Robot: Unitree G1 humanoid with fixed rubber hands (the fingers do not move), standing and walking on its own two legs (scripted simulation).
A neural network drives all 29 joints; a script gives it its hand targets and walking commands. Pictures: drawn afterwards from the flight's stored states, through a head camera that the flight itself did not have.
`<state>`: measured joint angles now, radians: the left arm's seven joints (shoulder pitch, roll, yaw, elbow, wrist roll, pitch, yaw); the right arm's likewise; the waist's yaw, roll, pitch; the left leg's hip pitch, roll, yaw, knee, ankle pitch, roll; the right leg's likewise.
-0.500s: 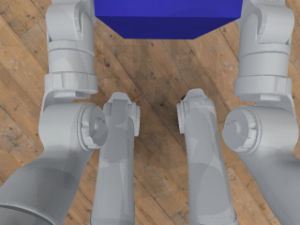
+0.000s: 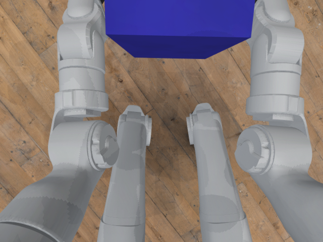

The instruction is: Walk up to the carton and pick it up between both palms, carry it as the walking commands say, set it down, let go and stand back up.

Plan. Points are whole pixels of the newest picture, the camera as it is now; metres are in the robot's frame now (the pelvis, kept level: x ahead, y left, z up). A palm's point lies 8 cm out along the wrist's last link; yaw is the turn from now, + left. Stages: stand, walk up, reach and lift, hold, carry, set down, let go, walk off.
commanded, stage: reach and lift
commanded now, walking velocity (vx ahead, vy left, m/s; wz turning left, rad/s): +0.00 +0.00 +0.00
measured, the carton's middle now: (173, 11) +0.54 -0.01 -0.14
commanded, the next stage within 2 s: none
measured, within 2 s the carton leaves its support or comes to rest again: neither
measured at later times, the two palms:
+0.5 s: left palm out of the picture +0.52 +0.13 -0.01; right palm out of the picture +0.50 -0.16 +0.00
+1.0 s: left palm out of the picture +0.50 +0.13 +0.08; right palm out of the picture +0.48 -0.16 +0.09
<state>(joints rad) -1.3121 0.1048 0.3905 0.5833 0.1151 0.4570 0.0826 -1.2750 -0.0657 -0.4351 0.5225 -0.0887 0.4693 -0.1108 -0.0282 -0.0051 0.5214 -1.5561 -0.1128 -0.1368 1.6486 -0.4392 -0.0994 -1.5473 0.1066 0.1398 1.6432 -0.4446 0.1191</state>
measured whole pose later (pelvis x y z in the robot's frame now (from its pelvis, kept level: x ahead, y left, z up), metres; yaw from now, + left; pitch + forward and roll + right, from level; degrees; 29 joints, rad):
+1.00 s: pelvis +0.03 +0.00 +0.12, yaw +0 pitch +14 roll +0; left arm -0.94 -0.02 0.39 0.53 0.15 0.43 0.06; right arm -0.91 0.05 -0.41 0.47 -0.12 0.46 -0.09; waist -0.03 0.00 0.30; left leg -1.09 -0.09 -0.14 1.22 -0.37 -0.07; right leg -1.09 0.09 0.17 1.21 -0.37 0.10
